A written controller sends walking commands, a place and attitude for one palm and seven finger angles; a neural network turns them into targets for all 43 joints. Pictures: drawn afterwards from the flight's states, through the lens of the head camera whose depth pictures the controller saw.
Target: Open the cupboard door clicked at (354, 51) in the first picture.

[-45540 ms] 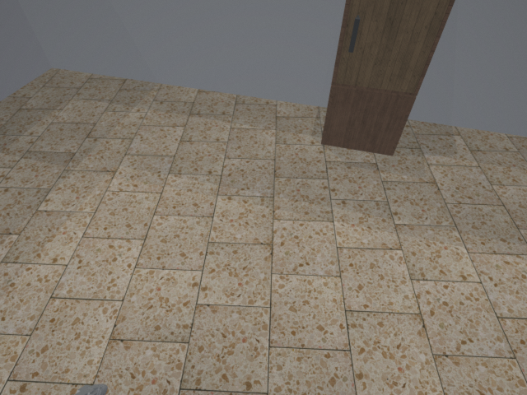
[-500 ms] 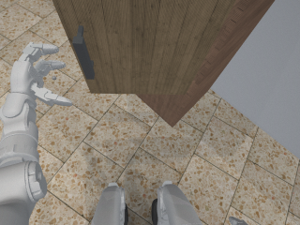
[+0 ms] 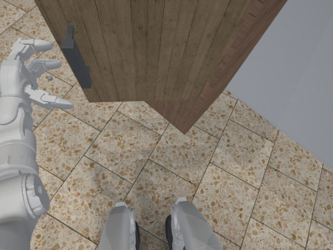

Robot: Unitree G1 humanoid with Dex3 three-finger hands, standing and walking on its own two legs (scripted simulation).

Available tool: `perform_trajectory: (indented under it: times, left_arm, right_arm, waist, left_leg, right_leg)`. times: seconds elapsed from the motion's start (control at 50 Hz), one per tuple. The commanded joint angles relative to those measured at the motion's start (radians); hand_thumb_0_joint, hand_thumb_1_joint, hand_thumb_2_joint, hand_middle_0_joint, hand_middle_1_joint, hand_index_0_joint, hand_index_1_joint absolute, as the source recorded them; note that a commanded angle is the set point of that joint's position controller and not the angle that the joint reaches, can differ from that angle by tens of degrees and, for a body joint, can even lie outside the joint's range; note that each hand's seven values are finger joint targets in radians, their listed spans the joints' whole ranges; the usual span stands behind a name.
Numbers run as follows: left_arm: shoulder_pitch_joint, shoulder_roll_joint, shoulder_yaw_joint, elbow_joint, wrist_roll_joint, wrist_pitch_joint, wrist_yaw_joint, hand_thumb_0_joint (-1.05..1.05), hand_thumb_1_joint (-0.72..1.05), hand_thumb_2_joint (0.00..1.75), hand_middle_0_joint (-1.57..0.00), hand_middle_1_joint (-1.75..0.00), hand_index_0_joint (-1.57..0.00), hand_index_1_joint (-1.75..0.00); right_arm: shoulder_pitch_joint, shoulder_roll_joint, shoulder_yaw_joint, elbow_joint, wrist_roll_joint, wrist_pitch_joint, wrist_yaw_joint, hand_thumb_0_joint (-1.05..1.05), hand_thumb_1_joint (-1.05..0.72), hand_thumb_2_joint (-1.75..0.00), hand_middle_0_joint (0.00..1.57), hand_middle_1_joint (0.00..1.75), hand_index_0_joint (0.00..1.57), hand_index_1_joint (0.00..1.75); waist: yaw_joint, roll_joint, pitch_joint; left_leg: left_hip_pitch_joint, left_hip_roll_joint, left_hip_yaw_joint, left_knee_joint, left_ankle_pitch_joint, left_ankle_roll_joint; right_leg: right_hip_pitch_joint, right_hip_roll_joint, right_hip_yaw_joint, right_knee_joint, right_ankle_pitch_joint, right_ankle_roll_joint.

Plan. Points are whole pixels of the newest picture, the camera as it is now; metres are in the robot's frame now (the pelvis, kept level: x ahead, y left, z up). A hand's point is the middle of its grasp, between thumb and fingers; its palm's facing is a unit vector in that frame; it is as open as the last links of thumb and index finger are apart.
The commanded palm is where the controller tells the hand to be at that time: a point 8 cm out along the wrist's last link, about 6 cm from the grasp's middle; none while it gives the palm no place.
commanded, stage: move the hooked fingers beside the handle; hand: left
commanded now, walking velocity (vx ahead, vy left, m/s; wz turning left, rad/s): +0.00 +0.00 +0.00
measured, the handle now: (79, 59) +0.54 +0.17 +0.03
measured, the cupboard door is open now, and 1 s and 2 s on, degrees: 46 46 46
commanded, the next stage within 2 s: slide the fingers in behind the handle in 0.50 s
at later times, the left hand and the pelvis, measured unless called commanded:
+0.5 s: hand (49, 81) +0.49 +0.22 +0.03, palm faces +0.01 -1.00 -0.03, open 14.0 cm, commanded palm +0.47 +0.26 +0.04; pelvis +0.00 +0.00 +0.00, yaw +1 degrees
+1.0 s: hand (62, 79) +0.49 +0.20 +0.03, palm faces +0.01 -1.00 -0.02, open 14.0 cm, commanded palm +0.47 +0.23 +0.04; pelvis +0.00 +0.00 +0.00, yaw +1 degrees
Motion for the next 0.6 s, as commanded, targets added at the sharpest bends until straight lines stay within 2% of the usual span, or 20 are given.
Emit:
perform_trajectory:
  times: [0.0,0.04,0.08,0.1,0.14,0.18,0.24,0.26,0.28,0.32,0.34,0.36,0.38,0.4,0.44,0.46,0.48,0.52,0.54,0.58]
  left_arm:
    - [-0.393,0.252,0.008,-0.245,-0.036,-0.107,0.003,0.0,-0.5,0.3,-0.3,-1.2,-0.3,-1.2]
    - [-0.397,0.189,-0.044,-0.225,-0.041,-0.11,-0.005,0.0,-0.5,0.3,-0.3,-1.2,-0.3,-1.2]
    - [-0.38,0.193,-0.043,-0.133,-0.037,-0.095,-0.008,0.0,-0.5,0.3,-0.3,-1.2,-0.3,-1.2]
    - [-0.39,0.197,-0.045,-0.125,-0.034,-0.093,-0.007,0.0,-0.5,0.3,-0.3,-1.2,-0.3,-1.2]
    - [-0.419,0.194,-0.047,-0.133,-0.036,-0.1,-0.004,0.0,-0.5,0.3,-0.3,-1.2,-0.3,-1.2]
    - [-0.426,0.239,-0.016,-0.154,-0.031,-0.115,0.002,0.0,-0.5,0.3,-0.3,-1.2,-0.3,-1.2]
    - [-0.406,0.203,-0.035,-0.196,-0.034,-0.136,0.007,0.0,-0.5,0.3,-0.3,-1.2,-0.3,-1.2]
    - [-0.388,0.199,-0.034,-0.183,-0.032,-0.133,0.01,0.0,-0.5,0.3,-0.3,-1.2,-0.3,-1.2]
    - [-0.368,0.217,-0.02,-0.157,-0.03,-0.127,0.013,0.0,-0.5,0.3,-0.3,-1.2,-0.3,-1.2]
    - [-0.374,0.21,-0.031,-0.118,-0.026,-0.107,0.016,0.0,-0.5,0.3,-0.3,-1.2,-0.3,-1.2]
    - [-0.405,0.224,-0.024,-0.139,-0.027,-0.111,0.016,0.0,-0.5,0.3,-0.3,-1.2,-0.3,-1.2]
    - [-0.409,0.248,-0.008,-0.168,-0.023,-0.116,0.017,0.0,-0.5,0.3,-0.3,-1.2,-0.3,-1.2]
    - [-0.408,0.241,-0.012,-0.188,-0.024,-0.122,0.017,0.0,-0.5,0.3,-0.3,-1.2,-0.3,-1.2]
    - [-0.403,0.255,0.004,-0.204,-0.025,-0.128,0.021,0.0,-0.5,0.3,-0.3,-1.2,-0.3,-1.2]
    - [-0.419,0.219,-0.023,-0.229,-0.038,-0.137,0.016,0.0,-0.5,0.3,-0.3,-1.2,-0.3,-1.2]
    - [-0.396,0.231,-0.012,-0.186,-0.034,-0.13,0.014,0.0,-0.5,0.3,-0.3,-1.2,-0.3,-1.2]
    - [-0.398,0.222,-0.021,-0.158,-0.034,-0.122,0.01,0.0,-0.5,0.3,-0.3,-1.2,-0.3,-1.2]
    - [-0.412,0.261,-0.004,-0.131,-0.028,-0.109,0.006,0.0,-0.5,0.3,-0.3,-1.2,-0.3,-1.2]
    - [-0.442,0.254,-0.014,-0.149,-0.032,-0.113,0.003,0.0,-0.5,0.3,-0.3,-1.2,-0.3,-1.2]
    - [-0.439,0.238,-0.026,-0.166,-0.03,-0.117,-0.004,0.0,-0.5,0.3,-0.3,-1.2,-0.3,-1.2]
  right_arm:
    - [0.15,-0.192,-0.083,-0.029,-0.006,-0.027,-0.017,0.0,-0.9,-0.9,0.2,0.3,0.2,0.3]
    - [0.148,-0.19,-0.085,-0.023,-0.005,-0.031,-0.017,0.0,-0.9,-0.9,0.2,0.3,0.2,0.3]
    - [0.147,-0.199,-0.083,-0.011,-0.003,-0.027,-0.02,0.0,-0.9,-0.9,0.2,0.3,0.2,0.3]
    - [0.142,-0.201,-0.082,-0.014,-0.002,-0.026,-0.022,0.0,-0.9,-0.9,0.2,0.3,0.2,0.3]
    - [0.138,-0.198,-0.081,-0.021,-0.004,-0.03,-0.023,0.0,-0.9,-0.9,0.2,0.3,0.2,0.3]
    - [0.133,-0.202,-0.08,-0.026,-0.009,-0.027,-0.023,0.0,-0.9,-0.9,0.2,0.3,0.2,0.3]
    - [0.129,-0.193,-0.084,-0.038,-0.009,-0.028,-0.017,0.0,-0.9,-0.9,0.2,0.3,0.2,0.3]
    - [0.125,-0.196,-0.085,-0.034,-0.01,-0.023,-0.013,0.0,-0.9,-0.9,0.2,0.3,0.2,0.3]
    - [0.122,-0.199,-0.084,-0.037,-0.008,-0.019,-0.013,0.0,-0.9,-0.9,0.2,0.3,0.2,0.3]
    - [0.114,-0.199,-0.079,-0.041,-0.004,-0.014,-0.015,0.0,-0.9,-0.9,0.2,0.3,0.2,0.3]
    - [0.119,-0.201,-0.077,-0.043,-0.005,-0.015,-0.018,0.0,-0.9,-0.9,0.2,0.3,0.2,0.3]
    - [0.114,-0.202,-0.078,-0.048,-0.006,-0.014,-0.018,0.0,-0.9,-0.9,0.2,0.3,0.2,0.3]
    - [0.11,-0.199,-0.079,-0.053,-0.005,-0.015,-0.017,0.0,-0.9,-0.9,0.2,0.3,0.2,0.3]
    - [0.11,-0.2,-0.081,-0.051,-0.007,-0.016,-0.019,0.0,-0.9,-0.9,0.2,0.3,0.2,0.3]
    - [0.11,-0.193,-0.08,-0.051,-0.006,-0.021,-0.018,0.0,-0.9,-0.9,0.2,0.3,0.2,0.3]
    - [0.113,-0.198,-0.081,-0.042,-0.005,-0.019,-0.018,0.0,-0.9,-0.9,0.2,0.3,0.2,0.3]
    - [0.111,-0.198,-0.079,-0.038,-0.003,-0.018,-0.02,0.0,-0.9,-0.9,0.2,0.3,0.2,0.3]
    - [0.111,-0.203,-0.073,-0.035,-0.002,-0.019,-0.024,0.0,-0.9,-0.9,0.2,0.3,0.2,0.3]
    - [0.115,-0.202,-0.071,-0.036,-0.004,-0.023,-0.026,0.0,-0.9,-0.9,0.2,0.3,0.2,0.3]
    - [0.116,-0.202,-0.074,-0.036,-0.005,-0.025,-0.025,0.0,-0.9,-0.9,0.2,0.3,0.2,0.3]
  waist:
    - [0.005,0.134,-0.571]
    - [-0.009,0.164,-0.547]
    - [-0.018,0.108,-0.477]
    - [-0.018,0.109,-0.463]
    - [-0.016,0.142,-0.473]
    - [-0.001,0.15,-0.528]
    - [0.008,0.184,-0.566]
    - [0.009,0.171,-0.573]
    - [0.013,0.151,-0.55]
    - [-0.004,0.106,-0.488]
    - [-0.007,0.121,-0.495]
    - [0.012,0.147,-0.533]
    - [0.014,0.156,-0.563]
    - [0.016,0.138,-0.576]
    - [0.004,0.141,-0.58]
    - [0.007,0.127,-0.567]
    - [-0.005,0.11,-0.531]
    - [-0.004,0.108,-0.494]
    - [-0.01,0.126,-0.501]
    - [-0.001,0.161,-0.549]
  left_leg:
    - [0.482,-0.005,-0.094,-0.128,0.472,-0.012]
    - [0.521,-0.005,-0.099,-0.13,0.475,-0.014]
    - [0.475,-0.004,-0.104,-0.136,0.417,-0.015]
    - [0.458,-0.006,-0.102,-0.137,0.399,-0.013]
    - [0.469,-0.009,-0.101,-0.128,0.406,-0.012]
    - [0.483,-0.01,-0.104,-0.12,0.446,-0.017]
    - [0.546,-0.008,-0.109,-0.116,0.526,-0.025]
    - [0.552,-0.005,-0.113,-0.118,0.522,-0.028]
    - [0.522,-0.006,-0.108,-0.118,0.497,-0.026]
    - [0.44,-0.01,-0.096,-0.118,0.426,-0.016]
    - [0.448,-0.011,-0.102,-0.116,0.432,-0.014]
    - [0.466,-0.011,-0.1,-0.119,0.437,-0.019]
    - [0.483,-0.011,-0.102,-0.118,0.444,-0.019]
    - [0.493,-0.009,-0.105,-0.118,0.457,-0.02]
    - [0.496,-0.011,-0.103,-0.113,0.469,-0.017]
    - [0.485,-0.009,-0.104,-0.115,0.452,-0.019]
    - [0.451,-0.009,-0.099,-0.115,0.414,-0.016]
    - [0.401,-0.011,-0.096,-0.117,0.358,-0.012]
    - [0.415,-0.012,-0.1,-0.115,0.366,-0.009]
    - [0.467,-0.01,-0.106,-0.118,0.403,-0.018]
  right_leg:
    - [0.269,-0.004,0.054,-0.14,0.351,0.008]
    - [0.216,-0.003,0.047,-0.144,0.33,0.004]
    - [0.197,-0.004,0.041,-0.154,0.283,0.006]
    - [0.194,-0.005,0.044,-0.155,0.272,0.006]
    - [0.177,-0.004,0.042,-0.144,0.269,0.001]
    - [0.2,-0.006,0.045,-0.129,0.296,0.001]
    - [0.193,-0.004,0.039,-0.117,0.335,-0.003]
    - [0.186,-0.005,0.036,-0.12,0.328,0.001]
    - [0.195,-0.004,0.039,-0.122,0.32,0.001]
    - [0.21,-0.006,0.045,-0.131,0.298,0.007]
    - [0.204,-0.004,0.043,-0.122,0.3,0.004]
    - [0.215,-0.006,0.046,-0.119,0.298,0.003]
    - [0.219,-0.006,0.046,-0.118,0.301,0.003]
    - [0.228,-0.006,0.046,-0.119,0.311,0.003]
    - [0.233,-0.003,0.048,-0.118,0.327,0.003]
    - [0.228,-0.003,0.047,-0.122,0.314,0.005]
    - [0.222,-0.004,0.05,-0.13,0.293,0.008]
    - [0.224,-0.004,0.054,-0.135,0.254,0.007]
    - [0.21,-0.002,0.051,-0.128,0.254,0.003]
    - [0.199,-0.005,0.047,-0.125,0.265,0.001]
